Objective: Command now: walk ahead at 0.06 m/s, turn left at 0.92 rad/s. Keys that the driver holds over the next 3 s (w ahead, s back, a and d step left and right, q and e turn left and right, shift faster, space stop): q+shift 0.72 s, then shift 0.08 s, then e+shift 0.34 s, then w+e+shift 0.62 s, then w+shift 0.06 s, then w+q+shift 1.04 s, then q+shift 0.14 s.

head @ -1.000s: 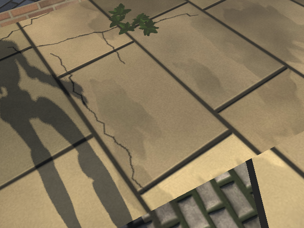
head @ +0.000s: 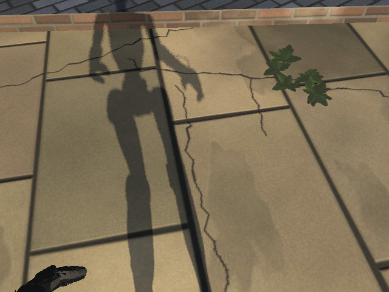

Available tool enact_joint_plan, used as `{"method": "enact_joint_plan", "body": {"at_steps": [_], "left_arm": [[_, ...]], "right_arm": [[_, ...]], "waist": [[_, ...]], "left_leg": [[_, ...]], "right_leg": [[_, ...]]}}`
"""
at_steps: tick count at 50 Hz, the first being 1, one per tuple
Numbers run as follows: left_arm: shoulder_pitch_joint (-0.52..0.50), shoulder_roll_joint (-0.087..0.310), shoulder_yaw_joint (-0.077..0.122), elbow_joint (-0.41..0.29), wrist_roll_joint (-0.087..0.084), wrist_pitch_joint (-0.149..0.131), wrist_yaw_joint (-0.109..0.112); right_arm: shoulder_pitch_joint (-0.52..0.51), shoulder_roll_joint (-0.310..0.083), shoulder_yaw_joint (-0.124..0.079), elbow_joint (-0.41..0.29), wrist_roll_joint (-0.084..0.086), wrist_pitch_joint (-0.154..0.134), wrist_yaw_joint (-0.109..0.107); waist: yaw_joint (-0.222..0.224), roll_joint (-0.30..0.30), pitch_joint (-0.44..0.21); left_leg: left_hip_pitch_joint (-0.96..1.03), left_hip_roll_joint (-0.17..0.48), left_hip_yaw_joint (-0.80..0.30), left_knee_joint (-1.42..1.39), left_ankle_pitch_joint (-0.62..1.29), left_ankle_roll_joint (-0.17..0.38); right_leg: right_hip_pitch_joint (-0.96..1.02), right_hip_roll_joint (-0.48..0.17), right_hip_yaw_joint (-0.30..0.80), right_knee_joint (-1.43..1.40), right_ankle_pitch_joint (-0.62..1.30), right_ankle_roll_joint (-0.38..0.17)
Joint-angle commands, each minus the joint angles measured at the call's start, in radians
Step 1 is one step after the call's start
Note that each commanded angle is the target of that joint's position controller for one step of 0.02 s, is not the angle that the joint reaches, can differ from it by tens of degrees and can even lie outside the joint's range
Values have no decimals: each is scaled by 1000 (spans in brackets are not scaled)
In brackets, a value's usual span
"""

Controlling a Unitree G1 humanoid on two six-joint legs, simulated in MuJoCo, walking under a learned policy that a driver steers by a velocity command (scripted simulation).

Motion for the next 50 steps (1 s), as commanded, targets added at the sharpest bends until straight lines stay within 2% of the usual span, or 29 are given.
{"method": "enact_joint_plan", "body": {"at_steps": [1,2,3,4,5,6,8,9,11,15,18,20,22,23,24,25,26,27,28,29,31,36,40,43,46,47,48,49,50], "left_arm": [[31,199,68,-57,-2,-6,8],[61,181,68,-47,11,8,2],[59,142,65,-61,3,11,1],[42,105,57,-67,4,18,6],[18,86,50,-71,-4,27,12],[0,93,50,-67,-7,34,19],[11,112,57,-45,1,46,32],[27,119,61,-37,7,51,35],[52,136,68,-20,14,54,32],[34,180,87,-1,-2,59,5],[8,209,103,19,-20,51,-31],[9,213,109,31,-36,45,-41],[-10,213,115,41,-58,42,-40],[-2,196,115,56,-65,42,-36],[29,163,110,59,-51,43,-32],[-9,117,92,-2,-7,41,-24],[-52,119,83,-41,9,50,-4],[-78,156,93,-46,-10,54,7],[-79,160,94,-45,-10,54,18],[-55,171,98,-31,0,57,27],[-30,150,89,-12,16,49,24],[-69,105,63,-29,-2,45,13],[-72,99,49,-22,-9,53,1],[-37,97,37,-12,-19,59,-12],[12,42,13,7,-23,57,-32],[40,24,7,19,-23,53,-38],[26,41,9,10,-17,50,-39],[2,131,27,-12,-11,44,-36],[-17,204,43,-35,-19,40,-31]], "right_arm": [[104,-5,8,-108,-6,-7,8],[168,-85,-12,-107,-19,-17,19],[116,-173,-41,-85,-22,-21,25],[55,-203,-56,-78,-15,-8,22],[41,-191,-56,-77,-12,11,19],[28,-163,-48,-88,-8,22,21],[-3,-93,-26,-112,5,27,30],[-29,-76,-20,-125,7,27,32],[-64,-66,-16,-146,2,27,39],[-89,-58,-14,-159,-8,35,52],[-101,-63,-24,-158,0,54,64],[-109,-69,-34,-159,5,64,79],[-80,-58,-41,-145,8,64,90],[-20,-67,-52,-117,3,58,84],[98,-159,-90,-85,-1,50,69],[113,-287,-116,-92,-4,39,58],[89,-279,-106,-104,-38,-1,71],[28,-242,-92,-113,-32,-30,76],[-22,-201,-78,-109,-14,-43,63],[-54,-162,-62,-116,0,-45,51],[-81,-147,-49,-132,-20,-41,28],[-58,-156,-42,-147,-20,-28,6],[-67,-127,-20,-168,-32,-18,3],[-77,-82,10,-165,-51,-17,11],[-98,11,49,-129,-56,-21,25],[-108,18,53,-116,-55,-24,29],[-83,3,47,-102,-54,-33,31],[-53,-43,28,-105,-57,-43,24],[-31,-80,14,-106,-61,-47,15]], "waist": [[-41,-204,-200],[-51,-314,-204],[-15,-178,-152],[6,-83,-114],[4,-49,-89],[0,-56,-65],[9,-95,-30],[28,-112,-32],[51,-130,-64],[57,-136,-99],[43,-166,-85],[42,-173,-81],[6,-151,-80],[-20,-104,-91],[-52,62,-111],[-20,319,-82],[-35,237,-170],[-11,171,-105],[15,159,-55],[31,131,-56],[51,100,-110],[37,125,-129],[16,147,-147],[10,151,-152],[27,148,-133],[46,146,-115],[38,129,-70],[-9,39,-36],[-38,-74,-25]], "left_leg": [[-144,23,-34,326,-254,-9],[-338,25,45,535,-446,-57],[-383,103,92,666,-359,-100],[-381,142,132,729,-268,-125],[-379,170,162,766,-205,-139],[-371,198,197,782,-151,-142],[-364,225,267,703,-78,-138],[-379,236,285,661,-60,-140],[-388,262,296,587,-57,-146],[-299,292,335,418,-17,-130],[-180,268,394,247,16,-88],[-129,263,415,136,25,-57],[-26,243,445,-49,117,-11],[82,212,453,-148,213,23],[310,280,293,-201,524,90],[450,474,-63,-138,910,244],[345,539,-192,-229,579,346],[287,500,-146,-289,364,310],[257,468,-112,-285,358,266],[235,445,-74,-264,412,234],[152,397,-8,-226,545,211],[144,350,-78,-175,578,203],[150,359,-122,-128,599,182],[124,374,-105,-107,674,182],[55,343,-50,-123,589,158],[29,324,-20,-127,502,142],[20,290,4,-125,413,111],[27,225,47,-49,321,66],[17,152,129,52,203,19]], "right_leg": [[477,-346,273,-150,664,-173],[513,-521,497,-149,821,-337],[447,-508,433,-159,777,-354],[395,-443,296,-154,696,-322],[351,-396,202,-172,600,-296],[304,-367,137,-201,525,-283],[279,-305,18,-260,406,-259],[310,-308,-14,-271,396,-262],[383,-339,-50,-270,420,-278],[408,-383,-139,-276,399,-277],[381,-382,-217,-275,330,-233],[400,-404,-236,-251,307,-207],[391,-398,-275,-186,276,-152],[347,-358,-309,-104,233,-107],[160,-263,-360,115,39,-33],[-190,-113,-303,395,-475,50],[-258,-88,-114,540,-492,53],[-279,-98,-68,559,-402,30],[-311,-101,-68,574,-340,27],[-295,-112,-47,561,-294,28],[-170,-71,-64,564,-183,41],[-139,6,-52,467,-137,50],[-81,-3,-63,381,-144,45],[13,-54,-91,343,-197,31],[196,-89,-115,142,-165,20],[268,-77,-127,8,-79,9],[280,-69,-101,-106,37,-12],[242,-116,6,-104,280,-54],[197,-196,130,-156,381,-136]]}}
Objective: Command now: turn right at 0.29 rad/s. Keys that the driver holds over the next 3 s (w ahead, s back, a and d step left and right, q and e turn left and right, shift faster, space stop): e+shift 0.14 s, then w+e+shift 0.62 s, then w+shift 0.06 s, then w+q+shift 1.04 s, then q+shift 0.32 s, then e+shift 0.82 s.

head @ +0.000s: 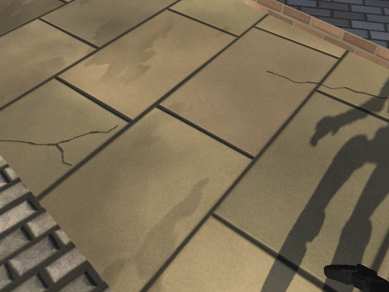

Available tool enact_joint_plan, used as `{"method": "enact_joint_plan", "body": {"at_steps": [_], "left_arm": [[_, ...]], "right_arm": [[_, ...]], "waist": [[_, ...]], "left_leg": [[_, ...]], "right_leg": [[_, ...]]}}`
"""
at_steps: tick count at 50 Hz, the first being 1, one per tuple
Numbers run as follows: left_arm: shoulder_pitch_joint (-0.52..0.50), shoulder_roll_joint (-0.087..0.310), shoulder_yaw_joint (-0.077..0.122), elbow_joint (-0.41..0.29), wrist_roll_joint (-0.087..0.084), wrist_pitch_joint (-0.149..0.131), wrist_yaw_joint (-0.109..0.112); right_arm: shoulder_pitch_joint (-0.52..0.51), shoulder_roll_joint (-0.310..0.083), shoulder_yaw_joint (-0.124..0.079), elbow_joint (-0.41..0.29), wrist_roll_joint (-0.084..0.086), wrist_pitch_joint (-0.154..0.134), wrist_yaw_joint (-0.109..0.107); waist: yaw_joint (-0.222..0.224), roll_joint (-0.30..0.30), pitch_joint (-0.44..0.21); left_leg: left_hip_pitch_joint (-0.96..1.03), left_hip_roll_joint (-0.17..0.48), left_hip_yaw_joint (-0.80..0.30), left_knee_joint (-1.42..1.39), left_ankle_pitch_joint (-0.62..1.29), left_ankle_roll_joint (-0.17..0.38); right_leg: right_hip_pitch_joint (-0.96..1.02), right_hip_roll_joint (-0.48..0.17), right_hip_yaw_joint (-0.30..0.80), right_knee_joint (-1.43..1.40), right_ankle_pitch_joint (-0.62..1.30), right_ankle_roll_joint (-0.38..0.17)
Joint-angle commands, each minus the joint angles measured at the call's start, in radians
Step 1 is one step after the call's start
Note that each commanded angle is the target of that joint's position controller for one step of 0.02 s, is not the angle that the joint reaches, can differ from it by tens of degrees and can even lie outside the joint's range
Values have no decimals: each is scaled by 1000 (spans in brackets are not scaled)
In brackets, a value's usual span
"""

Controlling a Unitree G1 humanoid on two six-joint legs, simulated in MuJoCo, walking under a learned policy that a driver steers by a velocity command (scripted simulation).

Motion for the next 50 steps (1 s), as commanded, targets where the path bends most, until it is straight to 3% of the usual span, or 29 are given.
{"method": "enact_joint_plan", "body": {"at_steps": [1,3,4,5,7,9,10,12,15,16,17,18,19,20,22,25,26,29,32,36,39,42,44,45,46,47,48,49,50], "left_arm": [[-117,229,48,-121,-10,-32,3],[-42,196,46,-100,-10,-33,12],[19,210,52,-94,-8,-33,19],[36,231,61,-95,-11,-30,30],[5,224,71,-111,-38,-5,57],[53,192,71,-101,-67,28,74],[68,190,73,-104,-68,33,75],[41,199,75,-122,-50,31,73],[-25,182,67,-158,-52,29,61],[-30,159,58,-170,-53,25,58],[0,115,47,-170,-48,21,52],[-3,73,33,-215,-57,7,46],[-29,109,36,-249,-61,-14,41],[-40,164,51,-227,-56,-18,39],[10,166,58,-181,-34,-20,28],[11,148,56,-171,-42,-29,7],[9,169,68,-162,-48,-27,7],[-15,157,78,-153,-52,-32,-4],[-80,132,66,-157,-36,-40,-23],[-173,98,43,-185,-41,-53,-65],[-248,62,24,-205,-38,-69,-88],[-198,77,32,-199,-25,-79,-83],[81,160,80,-116,-34,-59,-55],[301,209,107,-51,-35,-49,-31],[413,249,99,8,-5,-46,-8],[438,266,83,-28,24,-64,-2],[518,229,97,-3,27,-68,-9],[437,239,103,28,24,-80,-2],[290,174,80,20,26,-90,2]], "right_arm": [[59,-216,-80,-56,-21,-26,-20],[-54,-201,-85,-93,-6,-27,-32],[-85,-198,-91,-104,8,-24,-29],[-74,-189,-95,-98,18,-22,-23],[-50,-141,-82,-85,12,-20,-14],[-33,-100,-70,-80,32,-37,6],[-49,-93,-69,-83,40,-49,20],[-62,-93,-72,-85,46,-83,46],[61,-131,-100,-32,60,-122,50],[131,-153,-113,-2,60,-128,44],[259,-184,-125,29,51,-131,38],[295,-260,-133,24,12,-132,41],[209,-303,-145,11,-6,-145,45],[158,-248,-130,-1,12,-153,37],[161,-200,-109,10,27,-161,21],[223,-204,-100,56,8,-182,11],[231,-210,-99,63,4,-185,14],[275,-196,-96,103,0,-190,10],[325,-199,-94,139,-2,-180,2],[395,-215,-95,178,11,-173,3],[435,-219,-91,209,34,-156,0],[490,-287,-97,241,62,-125,-6],[513,-298,-88,274,39,-101,-6],[423,-296,-87,275,45,-105,0],[386,-166,-61,230,28,-130,6],[547,-116,-31,222,53,-169,20],[408,-219,-49,174,127,-198,29],[310,-215,-47,124,138,-200,16],[265,-209,-45,129,116,-184,2]], "waist": [[-107,-156,-1],[-37,-229,-13],[-2,-191,-25],[-9,-111,-35],[-29,-44,-54],[-18,-78,-98],[-4,-125,-73],[-11,-185,-41],[-83,-168,-41],[-111,-132,-48],[-148,-6,-114],[-137,163,-87],[-90,204,15],[-86,161,80],[-83,105,69],[-98,78,68],[-93,77,77],[-96,93,129],[-123,68,162],[-153,18,235],[-164,-18,258],[-99,59,194],[54,110,55],[191,102,3],[179,-179,-92],[104,-208,-386],[214,-139,-518],[149,-48,-360],[86,60,-178]], "left_leg": [[3,41,40,92,46,-9],[-149,24,68,247,-200,-52],[-258,10,58,427,-335,-71],[-333,20,40,563,-337,-85],[-351,48,35,551,-247,-104],[-274,63,75,334,-160,-97],[-230,53,97,230,-154,-92],[-91,33,112,57,-168,-79],[178,51,127,-189,36,-56],[327,85,130,-262,93,-38],[553,224,-7,-270,-4,2],[553,442,-338,-359,-305,102],[408,545,-503,-432,-513,173],[361,508,-419,-446,-482,164],[341,420,-220,-442,-295,125],[331,374,-23,-443,-109,94],[322,348,39,-447,-84,89],[325,337,159,-443,-8,70],[330,348,260,-404,48,63],[397,379,353,-377,87,43],[415,382,437,-349,230,22],[482,408,465,-157,936,27],[433,421,403,203,1113,62],[231,365,390,541,982,49],[-219,182,293,1072,-302,29],[-415,114,-36,1227,-481,68],[-500,92,-84,1112,-325,41],[-540,167,-11,991,-240,24],[-530,230,45,925,-130,19]], "right_leg": [[-29,-224,374,-233,570,-196],[82,-300,543,-261,582,-293],[165,-327,586,-259,645,-327],[220,-325,572,-232,693,-328],[239,-250,463,-203,692,-259],[222,-158,443,-283,81,-204],[176,-141,469,-323,-134,-203],[62,-122,501,-343,-225,-202],[-106,-83,520,-296,-228,-163],[-212,-51,482,-226,-246,-124],[-376,17,377,38,-298,-64],[-580,95,233,270,-211,-30],[-691,-33,192,404,-113,-16],[-711,-77,156,454,-28,-4],[-674,-103,106,535,98,26],[-672,-137,94,612,257,27],[-655,-139,93,564,315,34],[-657,-137,116,441,455,35],[-640,-132,72,321,582,27],[-656,-136,5,157,603,-23],[-562,-106,-65,1,644,-63],[-336,12,-150,-62,498,-115],[-26,-13,-74,-52,398,-179],[279,-79,2,-181,507,-222],[722,-236,183,-11,784,-243],[1010,-361,262,313,1006,-291],[1021,-419,426,30,550,-401],[828,-405,482,-190,240,-363],[608,-394,450,-296,135,-317]]}}
Over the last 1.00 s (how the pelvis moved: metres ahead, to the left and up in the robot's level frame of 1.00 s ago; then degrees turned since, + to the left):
0.04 0.03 0.00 44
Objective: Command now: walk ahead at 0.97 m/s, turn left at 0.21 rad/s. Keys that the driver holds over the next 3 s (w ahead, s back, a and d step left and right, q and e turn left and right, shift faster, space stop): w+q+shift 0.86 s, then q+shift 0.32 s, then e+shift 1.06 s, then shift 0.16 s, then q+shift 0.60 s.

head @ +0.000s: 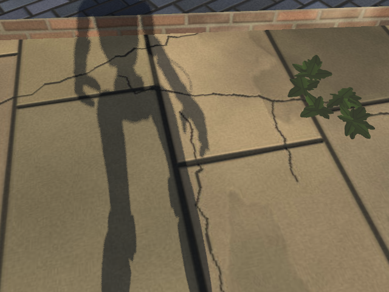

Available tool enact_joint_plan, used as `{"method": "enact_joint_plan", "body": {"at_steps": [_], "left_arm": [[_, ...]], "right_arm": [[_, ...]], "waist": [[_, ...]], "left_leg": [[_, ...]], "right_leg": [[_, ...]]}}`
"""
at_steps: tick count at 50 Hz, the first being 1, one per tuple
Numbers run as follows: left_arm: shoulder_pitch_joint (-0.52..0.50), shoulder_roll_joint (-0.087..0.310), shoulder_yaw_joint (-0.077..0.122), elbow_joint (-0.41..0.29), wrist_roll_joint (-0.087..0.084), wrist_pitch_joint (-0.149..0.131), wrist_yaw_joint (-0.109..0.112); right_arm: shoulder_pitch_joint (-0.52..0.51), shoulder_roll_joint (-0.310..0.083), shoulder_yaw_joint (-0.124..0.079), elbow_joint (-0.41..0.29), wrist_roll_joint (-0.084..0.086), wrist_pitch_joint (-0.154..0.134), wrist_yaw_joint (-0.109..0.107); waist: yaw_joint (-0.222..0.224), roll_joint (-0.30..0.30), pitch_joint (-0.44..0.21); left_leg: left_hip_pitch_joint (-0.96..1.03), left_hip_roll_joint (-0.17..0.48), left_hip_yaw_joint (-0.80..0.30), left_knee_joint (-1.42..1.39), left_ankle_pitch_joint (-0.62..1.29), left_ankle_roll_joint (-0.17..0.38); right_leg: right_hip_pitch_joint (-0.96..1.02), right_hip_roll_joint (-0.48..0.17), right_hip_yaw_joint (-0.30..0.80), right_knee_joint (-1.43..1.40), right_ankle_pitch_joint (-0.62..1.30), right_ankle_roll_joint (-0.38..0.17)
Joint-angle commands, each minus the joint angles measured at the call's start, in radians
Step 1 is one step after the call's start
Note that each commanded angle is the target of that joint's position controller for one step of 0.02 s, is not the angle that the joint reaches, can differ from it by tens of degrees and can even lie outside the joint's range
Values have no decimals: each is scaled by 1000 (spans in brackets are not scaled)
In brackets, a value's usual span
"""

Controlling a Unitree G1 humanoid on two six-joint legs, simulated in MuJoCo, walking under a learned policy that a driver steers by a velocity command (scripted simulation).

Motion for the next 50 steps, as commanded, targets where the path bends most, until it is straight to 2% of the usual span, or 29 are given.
{"method": "enact_joint_plan", "body": {"at_steps": [1,4,6,8,10,12,14,15,16,17,18,19,20,21,23,25,28,30,33,35,36,37,38,39,40,42,44,46,50], "left_arm": [[192,131,47,21,19,-37,20],[78,55,32,59,7,-58,15],[28,50,28,58,7,-75,20],[15,46,24,62,14,-74,43],[33,93,31,61,-4,-70,65],[97,150,37,66,3,-51,91],[55,243,61,44,7,-26,108],[-28,262,67,17,-7,-18,101],[-139,241,60,-6,-33,-26,76],[-235,52,12,-44,-40,-58,38],[28,-67,-28,-107,-51,-91,18],[49,32,-30,-125,-55,-113,5],[-47,94,-13,-143,-62,-119,3],[-71,93,-9,-140,-45,-108,14],[-67,90,-7,-127,-8,-85,34],[-81,98,-2,-132,-2,-68,53],[-275,19,-25,-215,16,-57,62],[-329,-2,-22,-247,-2,-58,55],[-318,68,17,-256,-44,-69,54],[-243,124,49,-242,-58,-84,56],[-87,158,73,-212,-62,-89,59],[183,184,83,-165,-62,-80,67],[277,258,85,-142,-10,-75,56],[228,223,81,-141,-5,-73,38],[158,128,66,-163,-12,-61,46],[146,116,59,-113,3,-43,50],[112,68,41,-68,10,-48,47],[92,32,29,-22,-12,-47,44],[-1,161,55,2,-14,-38,66]], "right_arm": [[-107,-137,-24,-154,3,-29,-12],[-59,-47,-23,-101,-21,33,10],[-155,-22,-12,-131,-31,41,11],[-205,-27,-15,-140,-33,39,11],[-261,-4,0,-174,-40,20,40],[-329,-35,-18,-202,-43,0,67],[-131,-117,-60,-174,-24,19,77],[87,-198,-97,-123,-21,47,71],[341,-252,-127,-52,-29,76,54],[369,-193,-107,0,-49,93,50],[152,-144,-58,-78,-82,53,58],[60,-95,-55,-154,-87,29,63],[14,-103,-66,-170,-76,4,66],[-72,-101,-64,-186,-69,-19,71],[-168,-136,-70,-216,-60,-34,57],[-166,-99,-58,-213,-45,-31,38],[-138,-84,-56,-188,-28,-10,3],[-116,-109,-68,-171,-30,7,-1],[-85,-100,-76,-147,-19,14,-5],[-104,-97,-83,-149,-22,18,-7],[-142,-101,-84,-165,-35,20,-1],[-201,-59,-64,-206,-70,23,9],[-28,82,-24,-245,-41,20,14],[-4,1,-14,-250,17,23,5],[-111,-76,-29,-244,-1,31,0],[-283,-95,-40,-279,-62,28,9],[-308,-73,-44,-305,-40,38,22],[-327,-49,-38,-336,-31,57,27],[-374,-52,-24,-364,-57,45,52]], "waist": [[106,35,-172],[-7,-52,-1],[3,-71,84],[17,-45,84],[24,-24,114],[38,14,62],[-95,-102,-93],[-222,-131,-187],[-361,-71,-245],[-346,323,-103],[-37,532,-202],[-36,327,-293],[-15,69,-136],[52,-116,-65],[95,-133,-1],[97,-99,12],[8,-27,57],[-45,35,21],[-55,98,-26],[4,123,-76],[101,127,-177],[231,115,-361],[120,-318,-521],[112,-468,-461],[150,-299,-293],[148,-4,-117],[100,-32,-40],[65,-60,-3],[36,-52,20]], "left_leg": [[-612,106,-39,-39,241,4],[-458,179,-35,-207,297,-36],[-477,168,11,-321,391,-50],[-525,110,63,-392,516,-25],[-518,91,143,-593,593,2],[-410,-16,266,-744,684,41],[-160,-103,315,-711,593,71],[80,-121,290,-662,523,107],[375,-78,199,-723,574,165],[420,-63,98,-865,705,217],[480,42,-427,-952,413,388],[482,159,-724,-1194,-53,445],[295,173,-790,-1337,-214,393],[125,160,-752,-1339,-224,344],[-97,70,-615,-1297,3,334],[-175,4,-459,-1304,176,315],[-288,-93,-285,-1296,339,253],[-325,-112,-272,-1275,312,204],[-174,-82,-346,-1180,278,169],[-64,-63,-362,-1041,473,134],[-51,-82,-322,-864,629,100],[-200,-89,-264,-559,577,71],[-526,-209,-164,-219,-83,30],[-710,-89,-95,-63,5,28],[-756,-43,-50,-26,117,20],[-684,13,-3,-101,202,25],[-635,73,-10,-165,222,24],[-652,99,15,-219,179,7],[-531,74,112,-568,429,-40]], "right_leg": [[584,-435,552,-366,148,-206],[201,-308,212,-443,362,-92],[114,-255,58,-511,510,-46],[197,-172,-54,-529,599,12],[248,-196,-132,-516,731,40],[339,-185,-150,-435,954,78],[405,-236,-134,-197,1386,90],[341,-250,-115,39,1466,84],[175,-209,-97,419,1267,85],[-97,87,-93,1004,-44,121],[-386,106,184,1166,-374,104],[-425,80,280,1109,-304,51],[-411,41,266,943,-213,8],[-338,-17,270,786,-125,0],[-217,-49,291,659,-62,54],[-162,-82,265,477,-43,105],[-62,-49,173,107,166,170],[69,2,138,-58,316,193],[115,7,195,-178,332,204],[185,0,197,-218,273,168],[345,-28,192,-196,249,137],[674,-153,285,-76,99,93],[990,-416,850,-255,-315,-69],[950,-493,1138,-375,-692,-116],[810,-434,972,-394,-655,-83],[552,-337,631,-391,-215,-30],[418,-292,440,-408,45,-26],[363,-282,294,-387,397,-27],[236,-255,78,-447,640,-26]]}}
Over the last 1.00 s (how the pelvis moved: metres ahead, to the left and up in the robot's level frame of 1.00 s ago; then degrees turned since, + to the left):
0.31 -0.25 -0.13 -44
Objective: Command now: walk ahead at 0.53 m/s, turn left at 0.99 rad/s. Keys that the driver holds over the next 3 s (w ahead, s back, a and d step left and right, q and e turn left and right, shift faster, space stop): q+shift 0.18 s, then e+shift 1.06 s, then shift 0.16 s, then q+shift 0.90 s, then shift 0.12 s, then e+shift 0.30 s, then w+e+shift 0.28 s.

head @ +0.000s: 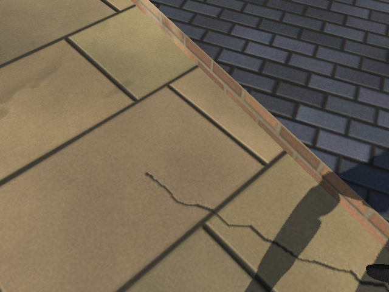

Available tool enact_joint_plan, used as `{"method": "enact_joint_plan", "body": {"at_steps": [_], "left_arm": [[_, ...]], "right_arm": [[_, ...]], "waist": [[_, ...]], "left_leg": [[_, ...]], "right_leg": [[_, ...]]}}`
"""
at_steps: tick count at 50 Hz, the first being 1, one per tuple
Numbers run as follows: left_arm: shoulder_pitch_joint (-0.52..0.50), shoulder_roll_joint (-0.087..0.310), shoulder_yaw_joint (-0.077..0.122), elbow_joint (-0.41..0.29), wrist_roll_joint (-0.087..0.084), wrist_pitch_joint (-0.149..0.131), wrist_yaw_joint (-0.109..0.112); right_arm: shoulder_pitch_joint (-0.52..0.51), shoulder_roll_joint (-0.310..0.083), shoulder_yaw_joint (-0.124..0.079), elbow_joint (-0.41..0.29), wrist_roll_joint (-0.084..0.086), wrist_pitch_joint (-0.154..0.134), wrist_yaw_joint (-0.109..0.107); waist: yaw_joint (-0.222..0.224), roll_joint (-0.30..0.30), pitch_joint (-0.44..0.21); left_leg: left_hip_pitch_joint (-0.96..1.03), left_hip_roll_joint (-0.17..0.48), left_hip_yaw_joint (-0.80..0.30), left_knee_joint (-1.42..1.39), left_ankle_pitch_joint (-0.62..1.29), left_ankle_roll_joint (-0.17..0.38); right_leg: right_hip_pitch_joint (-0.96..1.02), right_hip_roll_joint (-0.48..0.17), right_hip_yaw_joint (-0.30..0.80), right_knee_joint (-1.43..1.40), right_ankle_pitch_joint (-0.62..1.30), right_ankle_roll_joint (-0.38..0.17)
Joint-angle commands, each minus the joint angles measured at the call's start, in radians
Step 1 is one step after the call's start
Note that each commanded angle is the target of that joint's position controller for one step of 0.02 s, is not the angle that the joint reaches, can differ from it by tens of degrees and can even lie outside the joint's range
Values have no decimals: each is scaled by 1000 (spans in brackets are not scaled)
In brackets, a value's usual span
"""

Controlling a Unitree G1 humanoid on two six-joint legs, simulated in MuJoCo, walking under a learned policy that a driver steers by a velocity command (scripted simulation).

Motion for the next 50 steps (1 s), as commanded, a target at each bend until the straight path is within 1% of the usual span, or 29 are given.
{"method": "enact_joint_plan", "body": {"at_steps": [1,4,6,7,8,9,10,11,12,13,14,15,17,19,20,22,25,29,32,33,34,35,36,37,38,39,41,44,50], "left_arm": [[-227,133,9,-102,-2,-19,18],[-187,192,19,-80,-18,-16,33],[-194,226,31,-93,-35,-3,38],[-214,218,29,-109,-40,3,35],[-177,142,7,-117,-33,2,22],[-93,15,-32,-135,35,-4,0],[26,113,-41,-155,10,-14,-14],[-62,199,-27,-140,-8,-5,-13],[-121,188,-27,-147,-15,13,-2],[-125,163,-34,-127,-6,35,17],[-107,155,-36,-117,-8,53,26],[-90,144,-37,-107,-12,68,27],[-62,78,-55,-90,-8,71,28],[-70,47,-65,-85,-9,74,28],[-96,59,-62,-91,-12,77,26],[-150,93,-50,-115,-21,92,24],[-209,103,-40,-151,-22,118,21],[-201,82,-37,-168,-18,123,0],[-97,84,-20,-137,-16,118,-20],[-70,140,0,-135,-8,115,-15],[-70,289,33,-168,-2,112,2],[-37,268,26,-187,35,96,-6],[-51,249,26,-183,42,81,-9],[-111,227,29,-191,14,76,-3],[-145,196,21,-204,-12,83,6],[-170,178,14,-216,-26,92,18],[-162,168,13,-226,-21,108,34],[-137,184,23,-234,-21,120,51],[-171,203,36,-269,-20,137,53]], "right_arm": [[10,16,20,-57,-11,-19,29],[6,-31,-3,-47,-10,-15,55],[135,-104,-39,-17,-9,-2,58],[277,-159,-69,17,-8,5,49],[326,-175,-82,33,5,10,29],[243,-245,-78,-20,-6,16,6],[190,-226,-56,-90,-73,-10,16],[120,-167,-48,-117,-66,-13,23],[69,-119,-32,-103,-42,-18,22],[49,-69,-12,-86,-25,-23,16],[38,-51,0,-62,-29,-24,12],[35,-43,8,-37,-43,-25,10],[33,-14,23,13,-64,-35,1],[15,-30,15,42,-72,-34,-10],[11,-54,6,47,-73,-27,-16],[9,-77,-5,56,-69,-7,-28],[10,-61,-7,70,-58,18,-42],[8,-62,-18,84,-43,33,-50],[-14,-56,-26,93,-13,38,-56],[36,-31,-26,109,-11,38,-55],[38,5,-18,63,-60,34,-50],[-108,-19,-20,23,-68,23,-51],[-123,-30,-25,22,-44,21,-51],[-95,-33,-29,38,-35,22,-56],[-89,-34,-31,52,-39,24,-64],[-89,-36,-33,52,-41,25,-66],[-83,-15,-26,56,-32,18,-58],[-115,0,-18,58,-24,7,-53],[-127,-24,-23,74,-20,-6,-35]], "waist": [[-88,-99,-6],[-95,-123,-73],[-175,-154,-148],[-247,-131,-208],[-251,-1,-197],[-131,315,-224],[-122,225,-571],[-151,-5,-550],[-122,-91,-386],[-94,-151,-320],[-68,-125,-265],[-50,-84,-235],[-41,-30,-245],[-47,-10,-251],[-63,5,-245],[-86,22,-218],[-111,46,-150],[-110,61,-148],[-53,35,-170],[-58,-92,-133],[-106,-415,-105],[-10,-346,-166],[-26,-243,-174],[-62,-178,-164],[-71,-152,-170],[-84,-161,-177],[-88,-167,-209],[-71,-174,-215],[-62,-228,-196]], "left_leg": [[141,-1,28,-278,247,-17],[315,-94,104,-444,321,22],[483,-154,118,-475,251,76],[669,-171,89,-517,270,120],[834,-140,-3,-610,378,164],[997,49,-330,-512,998,291],[1147,316,-783,-675,786,501],[1034,268,-721,-725,561,439],[860,218,-586,-733,504,378],[730,186,-502,-724,510,330],[595,160,-422,-732,561,308],[475,131,-356,-752,598,293],[395,98,-212,-764,742,284],[400,73,-102,-766,728,255],[416,77,-84,-777,670,253],[442,113,-92,-809,469,259],[478,159,-114,-843,204,255],[565,199,-82,-792,275,231],[563,161,13,-637,293,136],[464,83,94,-468,133,46],[135,-85,154,-174,-326,-73],[17,-170,-18,3,-439,-83],[-1,-148,-76,63,-369,-66],[-16,-130,-90,53,-277,-61],[-14,-117,-97,27,-225,-65],[22,-118,-103,12,-183,-74],[62,-150,-100,-29,-124,-91],[68,-176,-119,-196,-84,-107],[204,-204,-148,-406,-58,-110]], "right_leg": [[-121,-221,38,-123,680,-109],[-36,-204,-45,-9,881,-50],[-19,-228,-52,209,1077,-36],[-96,-223,-44,415,1015,-24],[-270,-139,-38,672,417,18],[-535,31,-22,1087,-390,61],[-653,45,243,1282,-378,62],[-607,-24,269,1215,-266,37],[-624,-68,237,1114,-203,41],[-585,-120,226,1042,-177,51],[-511,-142,216,973,-172,58],[-424,-152,204,926,-174,64],[-329,-149,182,818,-133,84],[-294,-149,173,666,-41,92],[-303,-141,157,636,5,96],[-345,-147,148,621,22,102],[-415,-165,136,593,-26,93],[-391,-150,86,485,-92,59],[-228,-86,36,194,69,-5],[-154,-131,173,57,278,-58],[-12,-391,582,48,701,-213],[3,-432,682,9,769,-344],[14,-380,612,10,698,-315],[25,-322,545,30,647,-256],[24,-298,514,41,628,-221],[6,-273,491,46,640,-206],[16,-236,478,56,661,-196],[58,-216,523,67,616,-187],[-25,-180,641,80,510,-175]]}}
Over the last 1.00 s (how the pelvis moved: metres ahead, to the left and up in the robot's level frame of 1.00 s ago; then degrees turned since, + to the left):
0.86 0.20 0.02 52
